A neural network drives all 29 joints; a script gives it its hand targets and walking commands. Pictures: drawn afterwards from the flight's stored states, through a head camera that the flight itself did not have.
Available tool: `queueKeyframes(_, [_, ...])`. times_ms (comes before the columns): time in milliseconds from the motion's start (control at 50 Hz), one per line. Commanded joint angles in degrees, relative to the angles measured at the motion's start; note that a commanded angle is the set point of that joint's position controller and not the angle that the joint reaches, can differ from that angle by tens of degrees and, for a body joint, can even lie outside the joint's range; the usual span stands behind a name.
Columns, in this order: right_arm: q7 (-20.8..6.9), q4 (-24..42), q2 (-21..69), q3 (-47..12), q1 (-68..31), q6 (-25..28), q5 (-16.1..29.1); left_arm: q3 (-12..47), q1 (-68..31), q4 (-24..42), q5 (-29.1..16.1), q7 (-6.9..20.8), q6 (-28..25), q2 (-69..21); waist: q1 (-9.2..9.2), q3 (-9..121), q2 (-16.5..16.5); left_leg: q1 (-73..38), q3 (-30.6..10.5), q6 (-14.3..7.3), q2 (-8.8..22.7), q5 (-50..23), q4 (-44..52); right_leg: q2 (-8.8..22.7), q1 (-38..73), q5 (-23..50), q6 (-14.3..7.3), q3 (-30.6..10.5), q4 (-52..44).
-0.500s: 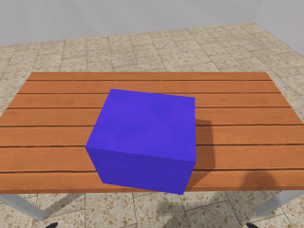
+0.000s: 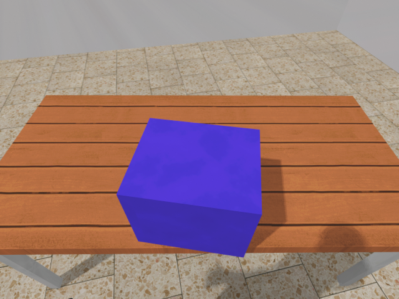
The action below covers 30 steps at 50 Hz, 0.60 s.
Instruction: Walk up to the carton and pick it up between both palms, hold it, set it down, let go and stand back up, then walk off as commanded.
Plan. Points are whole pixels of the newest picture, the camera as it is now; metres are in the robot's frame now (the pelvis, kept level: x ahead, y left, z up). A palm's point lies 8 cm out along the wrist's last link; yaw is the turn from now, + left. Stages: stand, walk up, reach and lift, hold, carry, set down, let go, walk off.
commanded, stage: stand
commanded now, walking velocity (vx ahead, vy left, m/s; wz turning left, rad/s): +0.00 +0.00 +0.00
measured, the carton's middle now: (196, 187) +0.41 +0.01 -0.08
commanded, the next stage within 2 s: none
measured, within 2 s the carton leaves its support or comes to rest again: neither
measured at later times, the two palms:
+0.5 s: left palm out of the picture +0.09 +0.30 -0.11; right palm out of the picture +0.09 -0.30 -0.11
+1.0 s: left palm out of the picture +0.09 +0.30 -0.11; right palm out of the picture +0.10 -0.29 -0.12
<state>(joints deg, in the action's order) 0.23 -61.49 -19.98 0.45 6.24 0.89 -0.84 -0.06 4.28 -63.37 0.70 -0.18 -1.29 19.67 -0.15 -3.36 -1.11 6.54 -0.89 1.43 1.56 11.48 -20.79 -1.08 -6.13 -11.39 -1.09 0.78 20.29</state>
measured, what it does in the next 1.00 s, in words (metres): stands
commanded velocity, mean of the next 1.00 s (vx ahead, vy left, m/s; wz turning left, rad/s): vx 0.00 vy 0.00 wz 0.00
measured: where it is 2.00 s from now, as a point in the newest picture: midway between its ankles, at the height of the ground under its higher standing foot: outside the picture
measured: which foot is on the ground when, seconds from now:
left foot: down 0.00-1.00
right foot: down 0.00-1.00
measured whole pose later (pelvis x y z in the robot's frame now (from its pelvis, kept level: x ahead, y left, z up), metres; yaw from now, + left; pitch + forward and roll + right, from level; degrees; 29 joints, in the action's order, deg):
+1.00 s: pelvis +0.01 +0.00 +0.00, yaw +0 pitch -3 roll +0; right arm 0.4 -61.5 -20.3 0.3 5.9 0.5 -0.6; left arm -0.7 4.9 -63.6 0.8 -0.3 -0.7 20.3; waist -0.6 -3.2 -0.9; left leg 5.4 -1.1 1.4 1.2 11.1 -19.1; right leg -0.7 -5.4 -11.7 -1.0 0.9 19.7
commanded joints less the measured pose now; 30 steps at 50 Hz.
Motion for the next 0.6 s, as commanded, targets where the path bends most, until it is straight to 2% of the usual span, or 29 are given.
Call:
queueKeyframes(0, [0.07, 3.42, -10.31, 1.93, -2.45, 0.65, 0.54, -2.36, -2.04, 2.43, 0.2, -0.46, -1.1, 12.96, 0.04, 7.25, 3.05, -2.86, -4.4, -3.16, 5.77, -9.83, 3.49, 8.06, 1.11, 10.48, -0.97, -7.22, -3.15])
queueKeyframes(20, [0.33, 4.45, -11.02, 2.17, -3.47, 0.53, -0.22, -2.02, -2.94, 3.28, 0.29, -0.69, -0.81, 11.85, 0.43, 6.65, 0.02, -1.24, -4.53, -3.32, 5.63, -10.37, 2.79, 7.77, 2.63, 11.48, -0.42, -6.41, -4.27])
queueKeyframes(40, [0.63, 4.21, -9.33, 1.51, -3.85, 0.52, 0.13, -2.59, -3.74, 3.77, -0.36, -0.57, -1.04, 13.37, -0.78, 6.62, -0.45, 0.15, -5.23, -2.96, 5.24, -10.25, 4.34, 8.47, 3.01, 10.43, -0.94, -6.81, -2.52])
queueKeyframes(60, [0.88, 4.0, -12.37, 2.48, -2.83, 1.16, 0.4, -2.17, -4.94, 3.55, 0.73, -0.3, -1.03, 11.44, 0.16, 4.7, 0.04, -0.43, -4.59, -2.71, 5.06, -9.1, 3.66, 8.27, 1.38, 9.92, -0.82, -6.79, -4.09])
queueKeyframes(80, [0.65, 4.01, -10.9, 1.65, -3.28, 1.19, 0.29, -2.06, -3.54, 3.67, 0.02, -0.14, -0.67, 10.77, -0.52, 6.37, 1.57, -1.58, -4.82, -2.88, 5.3, -10.39, 2.82, 7.77, 1.31, 12.07, -0.72, -6.19, -2.85])
queueKeyframes(120, [0.79, 3.66, -9.72, 1.49, -3.13, 0.71, -0.01, -2.64, -2.96, 1.95, 0.29, -0.35, -0.53, 12.52, 0.52, 4.85, -0.64, -0.61, -4.58, -3.12, 5.48, -12.14, 2.33, 7.68, 1.32, 11.65, -0.51, -5.96, -3.25])
queueKeyframes(140, [0.46, 3.87, -9.83, 1.56, -1.94, 0.47, 0.22, -2.52, -2.13, 2.26, 0.23, -0.33, -0.66, 13.65, -0.06, 4.98, 0.89, -1.69, -4.05, -2.35, 5.33, -10.46, 3.2, 7.73, 0.45, 10.77, -0.51, -5.91, -3.49])
queueKeyframes(160, [0.34, 4.16, -10.72, 1.63, -2.77, 0.63, 0.24, -2.72, -3.34, 3.48, 0.1, -0.54, -0.48, 13.89, -0.05, 1.45, 2.25, 0.39, -4.72, -2.18, 5.12, -11.06, 3.95, 6.9, -1.07, 10.71, -0.21, -5.35, -3.76])
queueKeyframes(180, [0.68, 3.05, -11.77, 1.91, -0.88, 0.83, 0.22, -2.03, -1.9, 2.76, 0.02, -0.31, -0.5, 11.08, -0.31, 3.93, 2.7, 0.18, -4.9, -2.52, 5.45, -8.92, 3.12, 7.49, 1.35, 9.79, -0.76, -5.84, -4.14])
queueKeyframes(200, [0.32, 4.13, -10.23, 1.71, -2.03, 1.04, 0.16, -2.11, -1.83, 2.52, 0.3, -0.38, -0.81, 11.52, 0.1, 1.98, 0.88, 0.7, -4.7, -2.36, 5.2, -7.96, 3.59, 7.34, 0.18, 6.39, -0.39, -4.92, -4.36])
queueKeyframes(220, [0.9, 3.24, -12.18, 2.24, -1.52, 0.6, -0.08, -2.79, -1.92, 2.23, 0.18, -0.37, -1.0, 13.35, -0.39, 1.4, 1.9, 0.54, -5.51, -2.81, 4.94, -7.43, 3.79, 7.37, -1.06, 5.51, -0.7, -6.34, -4.86])
queueKeyframes(240, [0.87, 4.06, -11.8, 2.33, -4.64, 0.65, 0.25, -2.72, -4.68, 3.15, 0.37, -0.29, -0.65, 12.45, -0.37, 3.79, 0.92, -0.27, -4.39, -2.87, 4.9, -6.23, 3.7, 7.97, 0.02, 4.71, -0.63, -7.19, -5.77])
queueKeyframes(260, [0.5, 4.19, -13.15, 2.66, -4.84, 0.73, 0.17, -2.38, -2.09, 2.67, -0.18, -0.28, -0.54, 11.44, -0.74, 3.96, -1.98, -0.19, -5.3, -2.74, 4.98, -5.83, 3.67, 7.94, -0.55, 5.79, -1.04, -7.23, -5.39])
queueKeyframes(280, [0.61, 3.82, -12.85, 2.41, -3.19, 0.58, 0.02, -2.51, -2.49, 2.28, 0.41, 0.02, -0.34, 11.99, -0.23, 4.31, -0.61, -0.79, -4.62, -2.15, 4.94, -7.09, 3.79, 7.52, -0.63, 6.4, -1.22, -6.47, -4.87])
queueKeyframes(300, [0.91, 2.86, -12.62, 2.17, -2.7, 0.72, 0.25, -1.85, -2.4, 2.76, -0.23, 0.02, -0.5, 9.64, -0.76, 2.65, -1.19, 0.62, -4.53, -2.52, 4.86, -5.82, 3.12, 8.12, 0.8, 10.27, -1.01, -6.66, -5.49])
queueKeyframes(320, [0.59, 2.99, -10.34, 1.79, -2.44, 0.7, 0.42, -2.8, -3.77, 3.28, 0.16, -0.38, -0.7, 12.62, 0.4, 5.87, 2.06, -0.53, -4.84, -2.58, 5.26, -6.9, 3.27, 7.48, 0.88, 11.16, -0.5, -6.12, -3.46])
queueKeyframes(340, [0.64, 3.84, -10.76, 1.7, -2.82, 0.68, 0.22, -3.26, -3.22, 2.42, 0.11, -0.7, -0.47, 13.49, 0.4, 3.4, 2.64, -0.35, -5.62, -2.79, 5.51, -9.43, 3.66, 7.04, -0.83, 10.27, -0.54, -6.43, -3.92])
queueKeyframes(360, [0.42, 3.84, -11.23, 2.11, -3.18, 0.68, 0.11, -2.43, -2.4, 2.38, 0.45, -0.75, -0.7, 11.73, 0.72, 3.88, 0.74, -1.61, -4.88, -2.92, 5.44, -6.72, 3.91, 7.45, -0.96, 8.01, -0.77, -5.94, -4.67])
queueKeyframes(380, [0.47, 3.72, -11.38, 1.82, -1.68, 0.93, 0.11, -2.17, -2.85, 3.23, 0.31, -0.57, -0.93, 11.25, 0.47, 3.8, 0.12, -1.07, -5.27, -3.02, 5.71, -8.57, 2.78, 7.98, 0.51, 10.57, -0.71, -6.18, -4.17])
queueKeyframes(400, [0.3, 2.57, -11.83, 2.38, -0.15, 0.54, 0.75, -2.64, -2.01, 2.52, -0.1, -0.47, -0.98, 12.95, 0.85, 5.83, 1.07, -2.0, -4.76, -2.91, 5.26, -10.69, 2.47, 7.58, 0.9, 11.99, -1.1, -7.11, -3.71])
queueKeyframes(420, [0.38, 2.76, -11.34, 1.76, -1.18, 0.38, 0.29, -2.4, -0.96, 2.62, -0.44, -0.27, -0.94, 12.1, -0.53, 5.26, 0.06, -1.23, -5.24, -3.96, 5.56, -10.63, 1.96, 8.71, 1.06, 13.89, -1.42, -7.52, -4.13])
queueKeyframes(440, [0.23, 3.53, -9.52, 1.38, -2.04, 0.26, 0.49, -2.63, -1.91, 2.13, -0.25, -0.67, -0.9, 13.65, 0.85, 4.0, -0.94, -1.28, -4.96, -3.46, 5.68, -10.69, 3.26, 8.43, -0.03, 12.56, -1.14, -7.01, -2.85])
queueKeyframes(460, [0.63, 3.65, -11.98, 1.43, -3.05, 0.45, -0.08, -2.11, -3.57, 3.34, 0.24, -0.38, -0.95, 11.57, -0.29, 5.16, -0.23, -0.36, -5.24, -3.3, 5.59, -11.46, 2.36, 8.38, 2.25, 13.18, -0.97, -6.68, -3.54])
queueKeyframes(480, [0.5, 3.96, -11.54, 2.02, -2.24, 0.34, 0.48, -2.16, -1.66, 2.85, 0.06, -0.53, -0.66, 12.56, 0.12, 3.75, 2.68, -2.31, -5.21, -3.44, 5.6, -10.22, 3.04, 8.24, -0.05, 13.83, -0.98, -6.52, -3.84])
queueKeyframes(500, [0.72, 3.71, -12.44, 2.03, -3.0, 0.48, 0.01, -3.06, -1.41, 2.46, 0.08, -0.69, -0.74, 13.25, -0.13, 5.22, 1.2, -1.32, -4.84, -3.39, 5.87, -10.46, 3.12, 8.09, 1.92, 13.81, -1.02, -6.09, -4.32])
queueKeyframes(520, [0.49, 4.29, -10.51, 1.39, -2.97, 0.61, 0.13, -2.8, -3.18, 2.46, -0.03, -0.45, -1.08, 13.13, 0.2, 6.26, 1.46, -1.29, -5.46, -3.03, 5.29, -11.66, 3.65, 7.8, 2.13, 12.03, -0.44, -5.76, -3.83])
queueKeyframes(540, [0.52, 4.28, -11.93, 1.81, -2.85, 1.09, 0.13, -2.56, -2.28, 2.41, 0.17, -0.59, -0.84, 11.4, 0.31, 3.78, 1.89, -1.11, -4.66, -3.36, 5.73, -9.05, 3.15, 7.83, -0.16, 11.03, -0.65, -6.35, -4.97])
queueKeyframes(560, [0.54, 3.43, -13.52, 2.18, -3.15, 0.78, 0.19, -2.42, -2.3, 2.45, -0.55, -0.1, -0.47, 13.05, 0.23, 2.59, 0.03, -1.04, -4.65, -2.95, 5.43, -9.2, 3.49, 8.1, -0.77, 11.54, -1.09, -7.27, -5.05])
queueKeyframes(580, [0.51, 2.81, -11.96, 1.86, -2.01, 0.69, 0.36, -2.17, -2.59, 2.19, -0.13, -0.23, -0.36, 12.13, 0.06, 2.46, 2.37, 0.29, -5.94, -3.47, 5.68, -8.41, 4.28, 7.62, 1.11, 9.87, -0.53, -5.81, -4.9])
